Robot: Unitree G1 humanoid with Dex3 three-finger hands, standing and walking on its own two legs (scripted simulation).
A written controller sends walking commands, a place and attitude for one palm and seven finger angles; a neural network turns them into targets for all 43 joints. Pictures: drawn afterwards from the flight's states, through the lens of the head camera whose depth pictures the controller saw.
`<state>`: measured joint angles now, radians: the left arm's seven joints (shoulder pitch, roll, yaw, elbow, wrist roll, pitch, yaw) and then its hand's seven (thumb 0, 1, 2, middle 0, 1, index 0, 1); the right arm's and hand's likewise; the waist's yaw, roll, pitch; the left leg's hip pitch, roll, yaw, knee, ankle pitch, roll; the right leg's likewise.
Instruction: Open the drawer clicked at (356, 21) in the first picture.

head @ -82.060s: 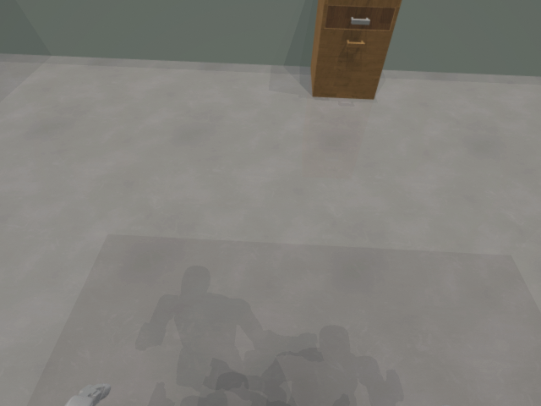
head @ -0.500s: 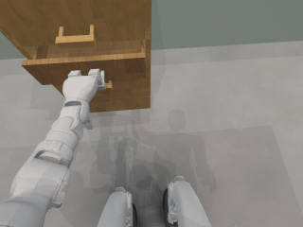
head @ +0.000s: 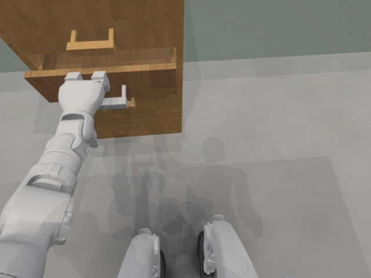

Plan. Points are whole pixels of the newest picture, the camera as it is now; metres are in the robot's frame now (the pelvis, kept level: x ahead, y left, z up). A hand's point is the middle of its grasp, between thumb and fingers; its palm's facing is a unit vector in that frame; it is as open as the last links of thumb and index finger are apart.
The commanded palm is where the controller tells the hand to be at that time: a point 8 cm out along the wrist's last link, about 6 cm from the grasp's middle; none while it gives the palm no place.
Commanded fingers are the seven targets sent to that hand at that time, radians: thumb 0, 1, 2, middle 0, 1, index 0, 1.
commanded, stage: move the hooked fingers above the handle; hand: left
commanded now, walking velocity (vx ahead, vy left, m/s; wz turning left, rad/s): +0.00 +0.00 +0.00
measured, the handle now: (108, 96) +0.58 +0.17 -0.12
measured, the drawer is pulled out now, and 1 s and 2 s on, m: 0.07 0.07 0.07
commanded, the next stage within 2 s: lift the fingers back up to retry in 1.00 s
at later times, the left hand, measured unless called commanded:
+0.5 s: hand (88, 108) +0.51 +0.20 -0.05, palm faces -0.13 +0.00 -0.99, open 13.8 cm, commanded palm +0.50 +0.17 +0.00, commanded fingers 0.00 -0.50 0.30 -0.30 -1.20 -0.30 -1.20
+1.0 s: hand (90, 114) +0.50 +0.20 -0.06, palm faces -0.13 +0.00 -0.99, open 13.8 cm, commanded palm +0.49 +0.17 +0.00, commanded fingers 0.00 -0.50 0.30 -0.30 -1.20 -0.30 -1.20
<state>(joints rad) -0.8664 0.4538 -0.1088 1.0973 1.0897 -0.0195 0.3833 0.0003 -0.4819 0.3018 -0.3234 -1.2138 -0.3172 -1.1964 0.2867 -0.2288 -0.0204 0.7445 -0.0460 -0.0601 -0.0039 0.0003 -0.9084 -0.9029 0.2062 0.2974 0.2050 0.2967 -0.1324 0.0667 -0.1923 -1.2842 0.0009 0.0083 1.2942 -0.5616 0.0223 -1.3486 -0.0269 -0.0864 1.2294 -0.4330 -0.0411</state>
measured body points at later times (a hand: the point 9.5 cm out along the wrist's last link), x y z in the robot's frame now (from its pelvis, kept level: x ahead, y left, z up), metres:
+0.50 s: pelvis +0.01 +0.01 +0.00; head +0.18 +0.00 +0.41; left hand +0.51 +0.19 +0.00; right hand +0.02 -0.24 -0.15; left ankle +0.01 +0.11 -0.61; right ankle +0.06 -0.10 -0.61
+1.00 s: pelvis +0.01 +0.00 +0.00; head +0.19 -0.02 +0.41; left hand +0.50 +0.19 +0.00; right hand +0.04 -0.25 -0.15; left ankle +0.01 +0.11 -0.61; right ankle +0.06 -0.10 -0.61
